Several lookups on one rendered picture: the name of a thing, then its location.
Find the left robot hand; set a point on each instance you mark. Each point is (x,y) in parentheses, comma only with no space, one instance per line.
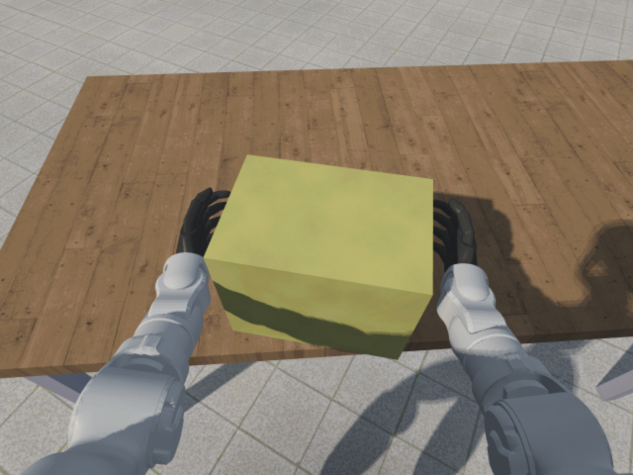
(195,233)

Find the table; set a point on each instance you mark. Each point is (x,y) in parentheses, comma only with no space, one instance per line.
(540,154)

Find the robot right forearm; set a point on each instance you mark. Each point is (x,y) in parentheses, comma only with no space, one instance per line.
(489,352)

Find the left robot upper arm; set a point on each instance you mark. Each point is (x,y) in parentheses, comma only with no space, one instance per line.
(129,421)

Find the carton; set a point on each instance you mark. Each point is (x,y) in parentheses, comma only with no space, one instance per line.
(325,255)

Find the robot left forearm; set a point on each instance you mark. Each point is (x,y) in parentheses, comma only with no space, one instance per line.
(167,336)

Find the right robot upper arm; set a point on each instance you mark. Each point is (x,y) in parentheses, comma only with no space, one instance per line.
(551,434)

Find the right robot hand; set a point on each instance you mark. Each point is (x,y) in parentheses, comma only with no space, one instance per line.
(460,245)

